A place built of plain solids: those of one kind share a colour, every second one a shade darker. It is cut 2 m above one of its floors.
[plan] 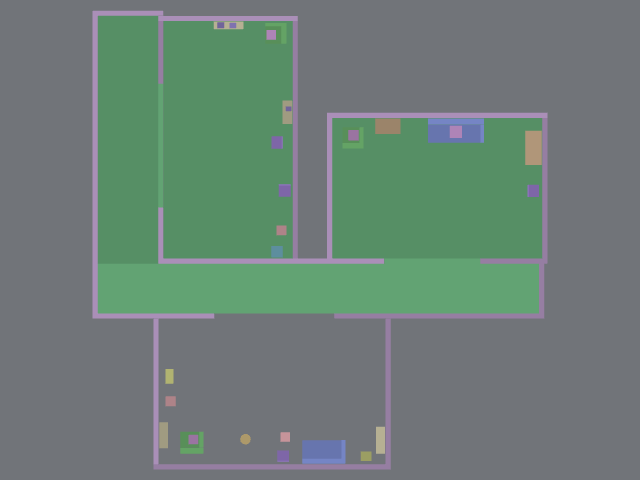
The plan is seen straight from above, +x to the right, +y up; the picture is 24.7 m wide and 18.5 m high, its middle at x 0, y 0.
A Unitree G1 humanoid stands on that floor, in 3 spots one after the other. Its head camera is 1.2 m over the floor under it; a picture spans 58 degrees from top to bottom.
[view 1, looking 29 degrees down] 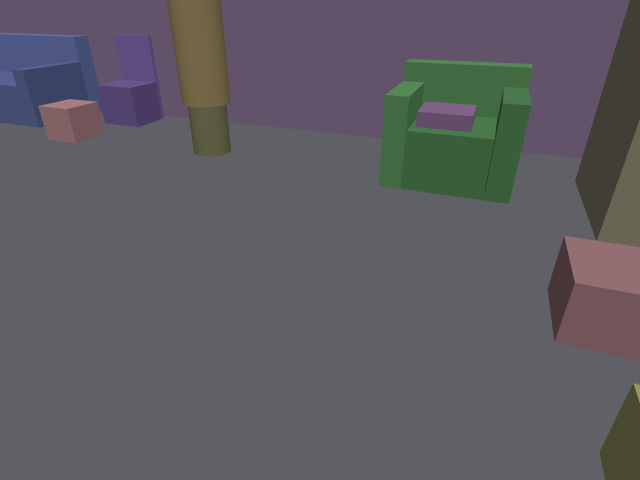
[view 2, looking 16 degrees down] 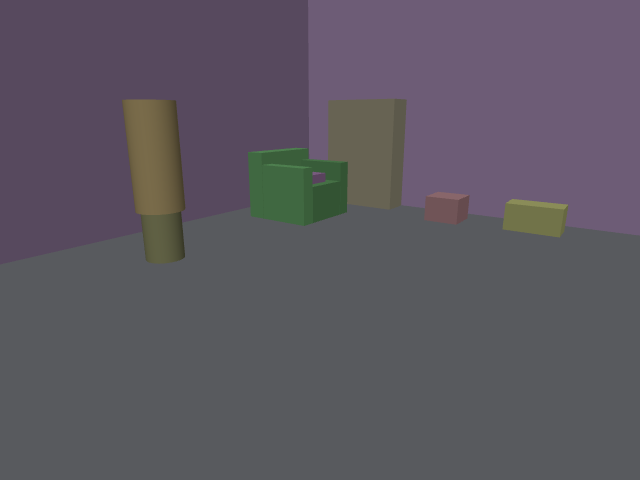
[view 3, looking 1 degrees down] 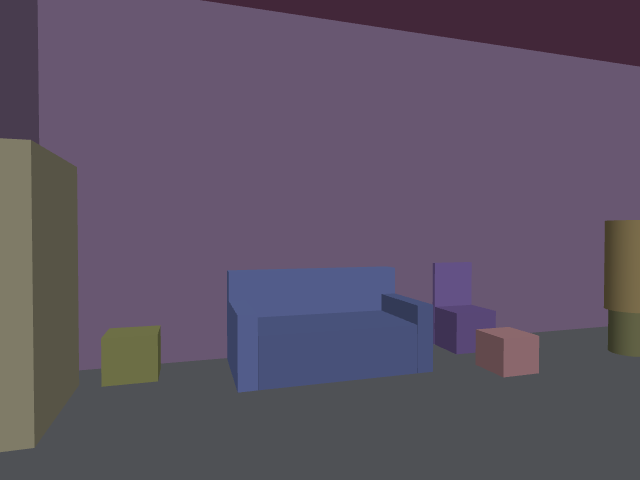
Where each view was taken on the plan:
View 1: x -5.16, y -4.45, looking -69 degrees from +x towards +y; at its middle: ground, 2.48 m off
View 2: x -0.74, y -4.45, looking -144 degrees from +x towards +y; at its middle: ground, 4.35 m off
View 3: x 1.33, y -4.45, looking -107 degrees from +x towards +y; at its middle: wall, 4.39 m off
